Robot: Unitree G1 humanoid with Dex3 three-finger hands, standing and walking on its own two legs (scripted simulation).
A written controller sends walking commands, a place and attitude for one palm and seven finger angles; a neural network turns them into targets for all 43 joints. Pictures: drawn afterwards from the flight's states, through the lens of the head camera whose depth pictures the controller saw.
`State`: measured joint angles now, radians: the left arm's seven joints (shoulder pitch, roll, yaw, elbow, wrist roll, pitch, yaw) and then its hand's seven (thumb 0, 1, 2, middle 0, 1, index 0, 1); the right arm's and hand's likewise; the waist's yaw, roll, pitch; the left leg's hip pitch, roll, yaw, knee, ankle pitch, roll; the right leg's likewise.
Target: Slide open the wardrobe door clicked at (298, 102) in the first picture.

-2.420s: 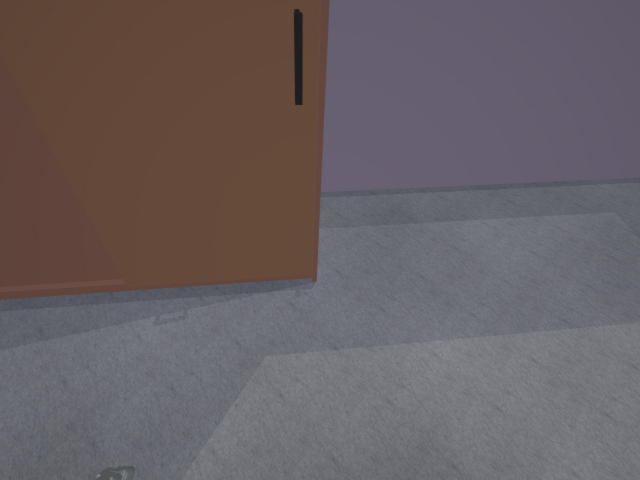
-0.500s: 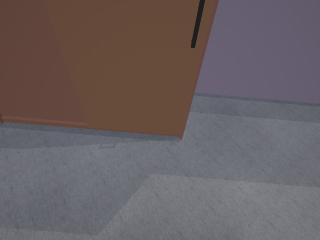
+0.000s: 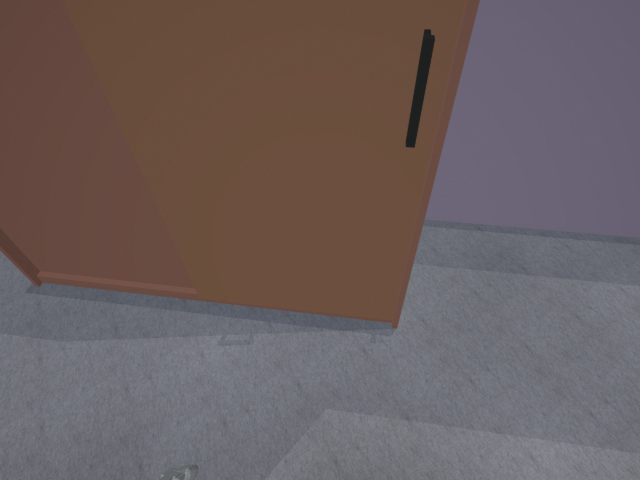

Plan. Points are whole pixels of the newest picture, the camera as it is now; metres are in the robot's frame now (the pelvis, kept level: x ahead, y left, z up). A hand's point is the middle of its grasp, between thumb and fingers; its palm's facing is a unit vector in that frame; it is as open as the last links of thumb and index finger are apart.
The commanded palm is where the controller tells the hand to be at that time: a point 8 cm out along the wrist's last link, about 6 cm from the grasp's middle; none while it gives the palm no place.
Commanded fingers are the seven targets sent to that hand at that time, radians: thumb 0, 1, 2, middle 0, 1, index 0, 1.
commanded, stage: take the last steps up to it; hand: right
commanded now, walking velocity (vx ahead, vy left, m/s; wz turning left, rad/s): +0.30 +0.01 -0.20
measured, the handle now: (418, 92) +0.72 -0.16 +0.13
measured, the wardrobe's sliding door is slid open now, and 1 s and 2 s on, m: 0.00 0.00 0.00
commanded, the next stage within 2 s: come to a stop and stand still in 0.54 s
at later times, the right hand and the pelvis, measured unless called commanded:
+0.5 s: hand (486, 464) +0.19 -0.23 -0.16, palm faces +0.06 +0.99 -0.12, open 7.4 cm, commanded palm none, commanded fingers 0.00 -0.90 -0.90 0.20 0.30 0.20 0.30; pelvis +0.16 -0.06 +0.03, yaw -3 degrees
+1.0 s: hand (451, 346) +0.36 -0.21 -0.14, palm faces +0.13 +0.96 -0.26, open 7.2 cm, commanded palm none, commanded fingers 0.00 -0.90 -0.90 0.20 0.30 0.20 0.30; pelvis +0.28 -0.02 +0.01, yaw -6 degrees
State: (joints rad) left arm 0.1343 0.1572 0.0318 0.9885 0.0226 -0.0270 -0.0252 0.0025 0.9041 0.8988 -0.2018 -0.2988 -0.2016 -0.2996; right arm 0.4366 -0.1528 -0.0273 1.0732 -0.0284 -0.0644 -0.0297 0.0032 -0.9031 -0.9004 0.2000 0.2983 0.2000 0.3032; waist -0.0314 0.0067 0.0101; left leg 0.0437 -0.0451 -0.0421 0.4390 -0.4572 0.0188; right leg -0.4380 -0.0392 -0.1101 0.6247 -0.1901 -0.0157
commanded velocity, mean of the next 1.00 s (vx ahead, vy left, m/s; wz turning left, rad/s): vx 0.03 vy -0.01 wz -0.04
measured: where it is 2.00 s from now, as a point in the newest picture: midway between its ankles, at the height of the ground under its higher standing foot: outside the picture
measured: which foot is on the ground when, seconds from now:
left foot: down 0.00-0.02, up 0.04-0.74, down 0.76-1.00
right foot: down 0.00-0.78, up 0.80-1.00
